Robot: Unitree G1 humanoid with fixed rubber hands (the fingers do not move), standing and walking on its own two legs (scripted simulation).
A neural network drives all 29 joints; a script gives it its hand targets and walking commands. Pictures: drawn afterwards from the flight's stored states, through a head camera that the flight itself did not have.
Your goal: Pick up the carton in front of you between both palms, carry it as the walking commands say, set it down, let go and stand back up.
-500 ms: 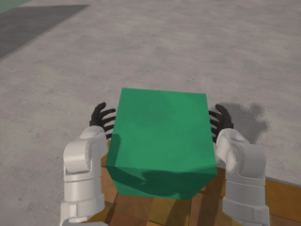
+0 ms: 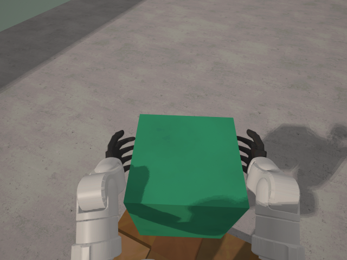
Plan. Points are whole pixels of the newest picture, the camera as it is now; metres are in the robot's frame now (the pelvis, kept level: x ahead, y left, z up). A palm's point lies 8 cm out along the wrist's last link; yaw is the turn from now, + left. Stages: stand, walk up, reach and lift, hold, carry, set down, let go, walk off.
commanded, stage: carry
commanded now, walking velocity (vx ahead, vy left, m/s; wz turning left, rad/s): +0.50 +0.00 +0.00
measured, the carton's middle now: (183, 180) +0.32 +0.02 +0.01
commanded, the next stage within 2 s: none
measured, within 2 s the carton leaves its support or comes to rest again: neither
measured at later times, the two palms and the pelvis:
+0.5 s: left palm (147, 78) +0.66 +0.16 +0.07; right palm (240, 84) +0.63 -0.14 +0.07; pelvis +0.33 +0.04 -0.01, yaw -3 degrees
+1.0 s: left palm (166, 38) +0.92 +0.12 +0.08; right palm (240, 40) +0.92 -0.18 +0.08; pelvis +0.67 -0.03 -0.02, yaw +0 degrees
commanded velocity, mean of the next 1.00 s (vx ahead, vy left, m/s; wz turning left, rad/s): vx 0.50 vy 0.00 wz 0.00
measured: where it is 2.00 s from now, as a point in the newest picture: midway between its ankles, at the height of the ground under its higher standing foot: (194, 123)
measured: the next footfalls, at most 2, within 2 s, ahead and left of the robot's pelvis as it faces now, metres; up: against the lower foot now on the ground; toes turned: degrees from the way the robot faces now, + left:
left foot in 0.30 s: +0.41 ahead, +0.09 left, +0.00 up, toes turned +3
right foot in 0.86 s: +0.75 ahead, -0.10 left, -0.02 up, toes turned -10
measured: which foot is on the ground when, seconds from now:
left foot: up 0.00-0.28, down 0.30-0.88, up 0.90-1.00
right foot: down 0.00-0.30, up 0.32-0.84, down 0.86-1.00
